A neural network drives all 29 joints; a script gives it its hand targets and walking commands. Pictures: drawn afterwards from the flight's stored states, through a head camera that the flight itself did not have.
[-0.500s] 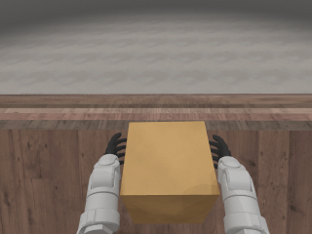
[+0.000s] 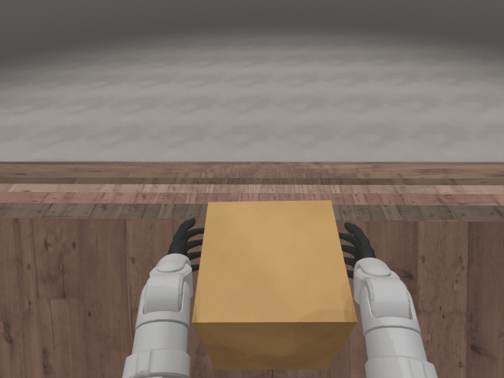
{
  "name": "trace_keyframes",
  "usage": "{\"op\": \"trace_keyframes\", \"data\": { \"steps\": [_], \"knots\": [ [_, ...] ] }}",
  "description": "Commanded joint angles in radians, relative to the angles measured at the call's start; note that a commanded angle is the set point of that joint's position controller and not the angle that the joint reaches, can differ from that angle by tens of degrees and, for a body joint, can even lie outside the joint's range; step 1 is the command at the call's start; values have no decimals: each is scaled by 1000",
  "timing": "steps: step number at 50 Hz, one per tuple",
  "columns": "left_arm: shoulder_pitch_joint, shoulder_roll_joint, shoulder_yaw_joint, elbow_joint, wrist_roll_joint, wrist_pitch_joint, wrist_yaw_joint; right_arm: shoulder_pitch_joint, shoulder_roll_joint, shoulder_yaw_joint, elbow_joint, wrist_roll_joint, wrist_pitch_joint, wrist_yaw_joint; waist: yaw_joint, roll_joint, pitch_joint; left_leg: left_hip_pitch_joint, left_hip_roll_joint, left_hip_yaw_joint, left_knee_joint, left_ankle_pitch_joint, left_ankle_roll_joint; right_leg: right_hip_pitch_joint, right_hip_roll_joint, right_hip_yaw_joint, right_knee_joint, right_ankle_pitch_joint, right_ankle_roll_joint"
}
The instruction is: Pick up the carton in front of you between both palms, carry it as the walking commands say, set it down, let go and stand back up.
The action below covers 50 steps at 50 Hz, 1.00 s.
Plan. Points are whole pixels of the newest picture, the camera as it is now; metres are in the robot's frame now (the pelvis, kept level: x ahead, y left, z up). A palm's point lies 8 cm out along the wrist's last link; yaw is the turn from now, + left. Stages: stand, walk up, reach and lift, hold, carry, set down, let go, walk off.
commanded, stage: hold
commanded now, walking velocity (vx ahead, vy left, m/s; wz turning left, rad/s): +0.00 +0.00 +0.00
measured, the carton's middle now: (270, 289) +0.28 +0.00 -0.03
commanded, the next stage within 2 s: carry in 0.90 s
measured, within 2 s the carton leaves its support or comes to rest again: neither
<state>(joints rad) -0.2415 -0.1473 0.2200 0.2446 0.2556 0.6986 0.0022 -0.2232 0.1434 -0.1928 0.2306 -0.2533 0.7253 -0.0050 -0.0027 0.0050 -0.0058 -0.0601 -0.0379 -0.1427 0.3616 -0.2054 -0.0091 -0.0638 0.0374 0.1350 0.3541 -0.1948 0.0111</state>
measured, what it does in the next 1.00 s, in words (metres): stands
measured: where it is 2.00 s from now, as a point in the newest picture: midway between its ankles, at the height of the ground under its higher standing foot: (258, 332)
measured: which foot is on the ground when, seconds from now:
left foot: down 0.00-1.00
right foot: down 0.00-1.00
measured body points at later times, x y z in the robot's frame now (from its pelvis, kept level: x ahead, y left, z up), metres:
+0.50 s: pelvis -0.01 +0.00 +0.00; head -0.06 +0.00 +0.45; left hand +0.29 +0.15 +0.04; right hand +0.29 -0.15 +0.04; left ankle +0.00 +0.13 -0.75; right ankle +0.01 -0.13 -0.75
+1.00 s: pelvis +0.00 +0.00 +0.00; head -0.04 +0.00 +0.44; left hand +0.30 +0.15 +0.05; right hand +0.30 -0.15 +0.04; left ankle +0.00 +0.13 -0.74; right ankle +0.00 -0.13 -0.74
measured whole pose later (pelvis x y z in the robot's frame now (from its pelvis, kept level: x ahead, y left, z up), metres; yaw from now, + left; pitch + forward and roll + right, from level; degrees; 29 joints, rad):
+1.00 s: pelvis +0.00 +0.00 +0.00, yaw +1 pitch -2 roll +0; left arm -0.24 -0.15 0.21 0.18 0.25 0.77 0.00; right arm -0.23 0.14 -0.19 0.16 -0.24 0.80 -0.01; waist -0.01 0.00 -0.08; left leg -0.18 -0.01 -0.09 0.49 -0.36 -0.01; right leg -0.17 0.02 0.08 0.46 -0.31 0.01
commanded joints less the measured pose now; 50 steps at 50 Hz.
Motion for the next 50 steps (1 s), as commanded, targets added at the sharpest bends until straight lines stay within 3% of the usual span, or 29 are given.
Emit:
{"op": "trace_keyframes", "data": {
  "steps": [1,7,20,44,45,47,48,50],
  "knots": [
    [-441,-951,-587,-61,-267,8,-239,-515,925,588,-118,280,-23,236,2,-1,-267,66,-62,59,-42,292,-16,99,66,-59,-34,274,16],
    [-444,-906,-514,0,-223,46,-237,-515,879,512,-51,237,12,235,-1,0,-135,18,-56,72,-69,131,-11,51,60,-67,-58,113,5],
    [-547,-936,-513,27,-226,31,-249,-620,915,514,-26,239,-3,245,2,0,-183,14,-52,76,-52,78,-8,46,56,-71,-42,65,4],
    [-476,-915,-523,-23,-232,37,-244,-541,907,523,-73,248,7,233,2,-3,-203,43,-57,72,-51,198,-9,86,58,-65,-43,193,10],
    [-493,-915,-535,-31,-241,40,-244,-570,908,532,-79,256,8,234,2,-22,-204,-76,116,45,38,54,9,-41,-117,-39,41,54,-11],
    [-493,-925,-561,-62,-259,43,-239,-573,915,555,-116,269,10,231,5,-23,-201,-156,89,20,7,-353,15,-126,-107,6,-19,-384,-29],
    [-511,-935,-587,-93,-273,47,-234,-586,922,576,-139,284,15,227,2,-29,-181,-207,81,21,19,-469,19,-161,-113,30,-32,-517,-38],
    [-525,-939,-627,-162,-295,66,-218,-609,928,624,-205,316,35,215,4,-54,-190,-242,70,74,102,-362,13,-164,-150,57,-43,-473,-59]
  ]
}}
